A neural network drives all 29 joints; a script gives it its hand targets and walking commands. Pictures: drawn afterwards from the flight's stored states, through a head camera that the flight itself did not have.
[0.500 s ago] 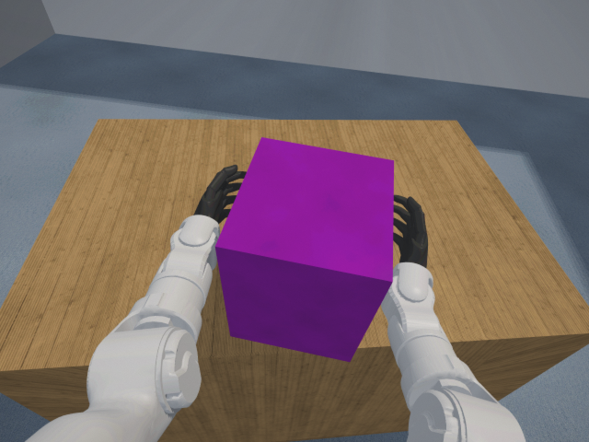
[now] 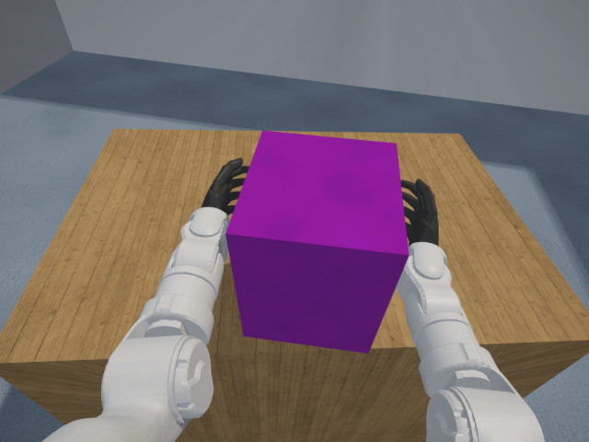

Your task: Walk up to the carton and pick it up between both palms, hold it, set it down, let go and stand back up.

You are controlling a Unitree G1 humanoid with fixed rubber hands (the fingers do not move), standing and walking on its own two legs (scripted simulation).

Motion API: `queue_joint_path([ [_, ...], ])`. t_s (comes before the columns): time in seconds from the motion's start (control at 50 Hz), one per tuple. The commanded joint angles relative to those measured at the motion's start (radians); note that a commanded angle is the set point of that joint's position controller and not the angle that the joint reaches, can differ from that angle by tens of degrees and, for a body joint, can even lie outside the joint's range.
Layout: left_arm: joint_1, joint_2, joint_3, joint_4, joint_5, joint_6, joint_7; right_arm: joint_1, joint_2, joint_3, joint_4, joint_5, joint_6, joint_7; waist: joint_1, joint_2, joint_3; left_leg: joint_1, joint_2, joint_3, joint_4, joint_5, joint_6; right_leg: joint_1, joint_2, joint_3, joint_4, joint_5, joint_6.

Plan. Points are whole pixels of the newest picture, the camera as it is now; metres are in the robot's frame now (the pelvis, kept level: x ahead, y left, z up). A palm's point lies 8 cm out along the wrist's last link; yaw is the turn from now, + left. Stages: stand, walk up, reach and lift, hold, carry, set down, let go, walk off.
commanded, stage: reach and lift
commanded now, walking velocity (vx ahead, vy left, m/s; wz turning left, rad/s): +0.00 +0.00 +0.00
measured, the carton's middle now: (316, 244) +0.40 -0.03 +0.06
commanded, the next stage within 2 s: hold in 1.64 s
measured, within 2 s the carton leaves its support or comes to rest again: neither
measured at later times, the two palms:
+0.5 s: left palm (205, 196) +0.40 +0.13 +0.16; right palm (426, 213) +0.38 -0.16 +0.16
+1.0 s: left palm (199, 191) +0.38 +0.13 +0.19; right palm (432, 185) +0.38 -0.16 +0.20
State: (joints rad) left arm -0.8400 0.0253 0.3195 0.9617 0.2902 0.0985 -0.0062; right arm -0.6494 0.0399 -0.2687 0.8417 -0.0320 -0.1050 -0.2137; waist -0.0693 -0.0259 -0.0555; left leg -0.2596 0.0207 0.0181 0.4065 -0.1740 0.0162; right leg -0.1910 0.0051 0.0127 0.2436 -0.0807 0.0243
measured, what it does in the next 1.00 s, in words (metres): stands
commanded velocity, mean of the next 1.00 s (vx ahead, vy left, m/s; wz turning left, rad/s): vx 0.00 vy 0.00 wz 0.00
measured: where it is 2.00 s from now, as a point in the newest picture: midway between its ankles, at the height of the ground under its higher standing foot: outside the picture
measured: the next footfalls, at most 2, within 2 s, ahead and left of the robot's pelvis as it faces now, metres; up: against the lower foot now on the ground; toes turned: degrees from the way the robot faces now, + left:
none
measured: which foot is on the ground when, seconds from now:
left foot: down 0.00-1.00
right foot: down 0.00-1.00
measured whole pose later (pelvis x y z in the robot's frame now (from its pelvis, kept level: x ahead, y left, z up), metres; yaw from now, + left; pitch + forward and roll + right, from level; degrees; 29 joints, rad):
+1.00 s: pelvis -0.01 -0.01 +0.00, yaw +0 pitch -1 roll -1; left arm -0.76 -0.04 0.30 0.41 0.27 0.63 0.07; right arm -0.83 -0.09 -0.09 0.72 0.19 0.27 -0.17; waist -0.06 -0.02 -0.08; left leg -0.23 0.02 0.02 0.41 -0.16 0.00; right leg -0.19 0.01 0.01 0.31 -0.10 0.02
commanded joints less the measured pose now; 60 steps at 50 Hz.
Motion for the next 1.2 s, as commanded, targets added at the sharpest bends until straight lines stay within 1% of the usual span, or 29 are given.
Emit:
queue_joint_path([
  [0.0, -0.595, -0.661, -0.353, -0.332, -0.075, 0.004, -0.088, -0.814, 0.604, 0.498, -0.268, 0.088, 0.001, 0.169, 0.079, 0.022, -0.535, 0.355, -0.039, 0.029, -0.062, 0.295, -0.042, 0.196, 0.06, -0.085, -0.008, 0.079, -0.017],
  [0.02, -0.599, -0.656, -0.355, -0.346, -0.078, 0.026, -0.088, -0.83, 0.586, 0.522, -0.295, 0.093, 0.008, 0.169, 0.091, 0.019, -0.541, 0.359, -0.04, 0.022, -0.06, 0.329, -0.041, 0.208, 0.059, -0.09, -0.002, 0.107, -0.009],
  [0.08, -0.561, -0.656, -0.385, -0.413, -0.084, 0.07, -0.093, -0.772, 0.583, 0.539, -0.311, 0.127, 0.04, 0.157, 0.073, 0.034, -0.511, 0.408, -0.036, 0.006, -0.038, 0.394, -0.048, 0.2, 0.068, -0.083, -0.001, 0.13, -0.006],
  [0.12, -0.533, -0.674, -0.422, -0.47, -0.111, 0.107, -0.094, -0.805, 0.568, 0.59, -0.426, 0.164, 0.057, 0.147, 0.07, 0.023, -0.559, 0.435, -0.04, 0.005, -0.018, 0.453, -0.052, 0.224, 0.07, -0.08, -0.006, 0.179, -0.008],
  [0.16, -0.563, -0.673, -0.438, -0.523, -0.109, 0.131, -0.095, -0.784, 0.553, 0.58, -0.401, 0.166, 0.078, 0.142, 0.064, 0.056, -0.524, 0.437, -0.037, 0.001, -0.018, 0.438, -0.06, 0.21, 0.074, -0.091, 0.0, 0.141, -0.011],
  [0.18, -0.573, -0.683, -0.48, -0.555, -0.122, 0.141, -0.092, -0.775, 0.544, 0.588, -0.396, 0.167, 0.084, 0.142, 0.039, 0.07, -0.539, 0.457, -0.033, -0.003, -0.016, 0.448, -0.068, 0.195, 0.071, -0.093, -0.003, 0.14, -0.009],
  [0.2, -0.586, -0.691, -0.492, -0.583, -0.138, 0.144, -0.087, -0.835, 0.563, 0.604, -0.451, 0.187, 0.082, 0.141, 0.063, 0.066, -0.593, 0.455, -0.027, -0.007, -0.002, 0.471, -0.068, 0.191, 0.075, -0.093, 0.01, 0.141, -0.008],
  [0.22, -0.59, -0.69, -0.492, -0.582, -0.136, 0.153, -0.087, -0.803, 0.553, 0.585, -0.407, 0.174, 0.096, 0.142, 0.044, 0.066, -0.571, 0.455, -0.032, -0.012, -0.006, 0.441, -0.07, 0.187, 0.071, -0.091, 0.002, 0.131, -0.011],
  [0.28, -0.586, -0.685, -0.491, -0.581, -0.113, 0.208, -0.072, -0.832, 0.509, 0.569, -0.372, 0.172, 0.128, 0.153, 0.06, 0.078, -0.502, 0.446, -0.02, -0.01, -0.029, 0.368, -0.075, 0.128, 0.074, -0.099, -0.003, 0.02, -0.008],
  [0.32, -0.614, -0.689, -0.493, -0.612, -0.13, 0.225, -0.074, -0.913, 0.522, 0.575, -0.435, 0.172, 0.12, 0.151, 0.066, 0.05, -0.552, 0.419, -0.021, -0.002, -0.034, 0.349, -0.069, 0.163, 0.077, -0.108, 0.004, 0.039, -0.012],
  [0.4, -0.569, -0.716, -0.531, -0.672, -0.132, 0.292, -0.05, -0.888, 0.502, 0.625, -0.462, 0.23, 0.162, 0.158, 0.059, 0.077, -0.552, 0.476, -0.019, -0.021, -0.013, 0.42, -0.076, 0.152, 0.081, -0.103, 0.017, 0.058, -0.007],
  [0.44, -0.598, -0.71, -0.526, -0.673, -0.148, 0.311, -0.049, -0.962, 0.507, 0.613, -0.51, 0.243, 0.163, 0.158, 0.065, 0.066, -0.559, 0.452, -0.019, -0.02, -0.008, 0.368, -0.074, 0.149, 0.08, -0.105, 0.017, 0.032, -0.008],
  [0.52, -0.601, -0.704, -0.491, -0.675, -0.124, 0.351, -0.044, -0.937, 0.49, 0.562, -0.438, 0.237, 0.21, 0.16, 0.053, 0.061, -0.499, 0.41, -0.026, -0.022, -0.042, 0.239, -0.056, 0.151, 0.075, -0.102, 0.01, -0.039, -0.015],
  [0.54, -0.608, -0.71, -0.489, -0.66, -0.124, 0.365, -0.044, -0.997, 0.483, 0.573, -0.468, 0.242, 0.206, 0.163, 0.075, 0.051, -0.512, 0.398, -0.024, -0.016, -0.048, 0.23, -0.054, 0.144, 0.081, -0.105, 0.017, -0.05, -0.011],
  [0.6, -0.637, -0.704, -0.508, -0.717, -0.147, 0.386, -0.035, -0.988, 0.482, 0.565, -0.457, 0.271, 0.24, 0.167, 0.048, 0.054, -0.525, 0.424, -0.023, -0.03, -0.03, 0.274, -0.061, 0.152, 0.084, -0.099, 0.021, -0.008, -0.013],
  [0.68, -0.646, -0.712, -0.528, -0.758, -0.157, 0.418, -0.016, -0.993, 0.463, 0.591, -0.432, 0.305, 0.268, 0.177, 0.056, 0.085, -0.515, 0.414, -0.025, -0.034, -0.032, 0.275, -0.07, 0.155, 0.088, -0.098, 0.029, -0.015, -0.014],
  [0.7, -0.645, -0.711, -0.519, -0.742, -0.156, 0.428, -0.023, -1.019, 0.471, 0.583, -0.43, 0.289, 0.273, 0.172, 0.043, 0.048, -0.516, 0.421, -0.023, -0.036, -0.031, 0.263, -0.063, 0.157, 0.087, -0.093, 0.022, -0.02, -0.014],
  [0.74, -0.634, -0.68, -0.484, -0.7, -0.121, 0.447, -0.03, -0.962, 0.454, 0.519, -0.317, 0.277, 0.302, 0.177, 0.025, 0.057, -0.4, 0.361, -0.02, -0.03, -0.063, 0.157, -0.064, 0.139, 0.081, -0.101, 0.012, -0.092, -0.013],
  [0.76, -0.682, -0.674, -0.473, -0.741, -0.13, 0.445, -0.034, -1.013, 0.477, 0.53, -0.363, 0.292, 0.297, 0.178, 0.045, 0.043, -0.46, 0.352, -0.022, -0.028, -0.068, 0.147, -0.052, 0.168, 0.079, -0.096, 0.019, -0.081, -0.013],
  [0.78, -0.663, -0.694, -0.472, -0.676, -0.134, 0.456, -0.033, -1.018, 0.469, 0.516, -0.337, 0.285, 0.306, 0.181, 0.036, 0.04, -0.421, 0.326, -0.021, -0.03, -0.08, 0.105, -0.052, 0.151, 0.076, -0.094, 0.015, -0.115, -0.011],
  [0.84, -0.756, -0.709, -0.535, -0.804, -0.194, 0.443, -0.002, -1.099, 0.495, 0.57, -0.428, 0.336, 0.306, 0.192, 0.053, 0.06, -0.597, 0.381, -0.023, -0.038, -0.044, 0.239, -0.061, 0.157, 0.089, -0.094, 0.043, -0.006, -0.004],
  [0.88, -0.753, -0.707, -0.518, -0.761, -0.18, 0.453, 0.001, -1.07, 0.503, 0.55, -0.385, 0.334, 0.322, 0.188, 0.035, 0.055, -0.551, 0.367, -0.026, -0.045, -0.045, 0.175, -0.058, 0.147, 0.087, -0.086, 0.034, -0.047, -0.009],
  [0.9, -0.732, -0.707, -0.519, -0.782, -0.19, 0.454, 0.005, -1.076, 0.509, 0.572, -0.413, 0.349, 0.324, 0.186, 0.056, 0.052, -0.558, 0.368, -0.028, -0.042, -0.042, 0.223, -0.05, 0.159, 0.084, -0.08, 0.038, -0.01, -0.008],
  [0.92, -0.762, -0.711, -0.531, -0.801, -0.197, 0.452, 0.008, -1.073, 0.504, 0.554, -0.402, 0.342, 0.33, 0.183, 0.03, 0.069, -0.574, 0.387, -0.026, -0.046, -0.042, 0.227, -0.059, 0.148, 0.087, -0.083, 0.035, -0.003, -0.008],
  [0.96, -0.794, -0.709, -0.554, -0.802, -0.207, 0.456, 0.012, -1.093, 0.502, 0.553, -0.407, 0.353, 0.335, 0.182, 0.02, 0.091, -0.579, 0.385, -0.025, -0.049, -0.031, 0.217, -0.072, 0.129, 0.086, -0.081, 0.034, -0.015, -0.01],
  [1.04, -0.714, -0.676, -0.493, -0.728, -0.17, 0.48, 0.0, -1.035, 0.482, 0.534, -0.344, 0.334, 0.37, 0.177, 0.02, 0.041, -0.465, 0.338, -0.037, -0.038, -0.051, 0.186, -0.058, 0.161, 0.083, -0.08, 0.027, -0.015, -0.001],
  [1.06, -0.75, -0.677, -0.493, -0.762, -0.173, 0.476, -0.007, -1.047, 0.505, 0.533, -0.35, 0.341, 0.367, 0.176, 0.033, 0.058, -0.486, 0.333, -0.037, -0.031, -0.059, 0.182, -0.056, 0.171, 0.08, -0.075, 0.03, -0.014, -0.002],
  [1.08, -0.774, -0.668, -0.491, -0.757, -0.174, 0.475, -0.011, -1.045, 0.501, 0.517, -0.329, 0.333, 0.37, 0.173, 0.01, 0.052, -0.478, 0.334, -0.039, -0.031, -0.065, 0.158, -0.058, 0.165, 0.081, -0.08, 0.027, -0.023, -0.004],
  [1.18, -0.84, -0.708, -0.551, -0.806, -0.225, 0.468, 0.002, -1.075, 0.518, 0.506, -0.332, 0.344, 0.377, 0.183, -0.002, 0.094, -0.554, 0.343, -0.026, -0.045, -0.061, 0.173, -0.069, 0.148, 0.085, -0.077, 0.033, -0.012, -0.012],
])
